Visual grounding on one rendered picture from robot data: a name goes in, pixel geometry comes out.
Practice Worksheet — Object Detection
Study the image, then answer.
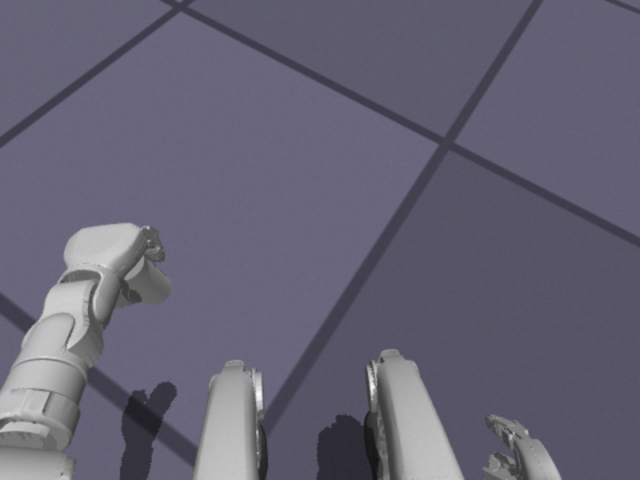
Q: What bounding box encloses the right robot foot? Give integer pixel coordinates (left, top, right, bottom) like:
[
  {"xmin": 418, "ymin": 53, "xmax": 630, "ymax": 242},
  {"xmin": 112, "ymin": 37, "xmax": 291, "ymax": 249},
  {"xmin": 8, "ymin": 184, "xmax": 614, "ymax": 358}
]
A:
[{"xmin": 364, "ymin": 410, "xmax": 380, "ymax": 480}]

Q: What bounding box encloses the left robot arm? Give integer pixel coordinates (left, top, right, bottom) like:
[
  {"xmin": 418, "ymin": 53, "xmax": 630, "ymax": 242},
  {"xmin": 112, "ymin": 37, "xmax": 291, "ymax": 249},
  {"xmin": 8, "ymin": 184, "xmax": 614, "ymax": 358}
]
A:
[{"xmin": 0, "ymin": 264, "xmax": 121, "ymax": 480}]

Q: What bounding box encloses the left robot hand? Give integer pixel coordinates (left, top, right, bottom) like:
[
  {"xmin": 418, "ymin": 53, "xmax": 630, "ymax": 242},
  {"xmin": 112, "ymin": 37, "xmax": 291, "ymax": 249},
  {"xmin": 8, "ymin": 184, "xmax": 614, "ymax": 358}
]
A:
[{"xmin": 63, "ymin": 223, "xmax": 165, "ymax": 308}]

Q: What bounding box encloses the right robot hand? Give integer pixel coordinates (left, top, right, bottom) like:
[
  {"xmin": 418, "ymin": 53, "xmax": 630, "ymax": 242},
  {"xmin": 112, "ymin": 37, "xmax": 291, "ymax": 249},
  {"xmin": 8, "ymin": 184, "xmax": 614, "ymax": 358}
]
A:
[{"xmin": 483, "ymin": 415, "xmax": 562, "ymax": 480}]

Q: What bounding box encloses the can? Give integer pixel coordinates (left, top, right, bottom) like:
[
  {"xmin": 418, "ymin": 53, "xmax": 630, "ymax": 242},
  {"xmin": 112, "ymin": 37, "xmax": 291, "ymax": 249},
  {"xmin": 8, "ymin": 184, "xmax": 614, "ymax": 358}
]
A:
[{"xmin": 124, "ymin": 253, "xmax": 172, "ymax": 305}]

